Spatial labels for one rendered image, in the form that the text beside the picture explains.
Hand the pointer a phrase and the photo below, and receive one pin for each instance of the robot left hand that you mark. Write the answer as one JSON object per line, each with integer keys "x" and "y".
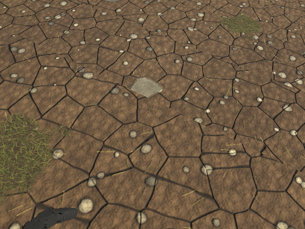
{"x": 49, "y": 217}

